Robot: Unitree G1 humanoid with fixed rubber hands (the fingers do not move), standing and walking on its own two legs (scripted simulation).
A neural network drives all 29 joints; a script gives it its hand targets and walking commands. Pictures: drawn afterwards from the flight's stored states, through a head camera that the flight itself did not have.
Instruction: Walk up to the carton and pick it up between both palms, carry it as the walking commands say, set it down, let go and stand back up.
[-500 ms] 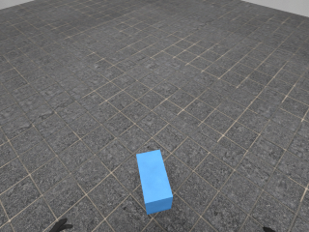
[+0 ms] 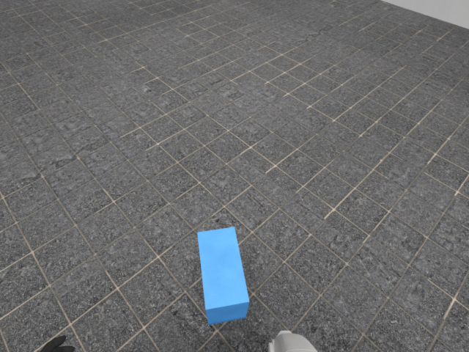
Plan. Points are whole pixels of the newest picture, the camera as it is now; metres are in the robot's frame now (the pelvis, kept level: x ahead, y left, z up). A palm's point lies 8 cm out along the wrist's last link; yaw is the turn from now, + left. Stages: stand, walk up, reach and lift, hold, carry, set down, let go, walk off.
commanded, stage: walk up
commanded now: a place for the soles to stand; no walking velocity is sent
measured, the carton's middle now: (221, 275) +0.47 +0.04 -0.65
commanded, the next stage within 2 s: none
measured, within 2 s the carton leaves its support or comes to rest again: neither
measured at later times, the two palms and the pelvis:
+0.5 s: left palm out of the picture +0.09 +0.27 -0.13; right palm (435, 338) +0.16 -0.36 -0.12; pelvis +0.05 -0.05 -0.02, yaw +9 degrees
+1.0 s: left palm out of the picture +0.05 +0.29 -0.12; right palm (378, 295) +0.23 -0.27 -0.11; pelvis +0.05 -0.02 -0.01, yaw +10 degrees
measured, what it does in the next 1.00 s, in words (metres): steps on the spot: right foot, then left foot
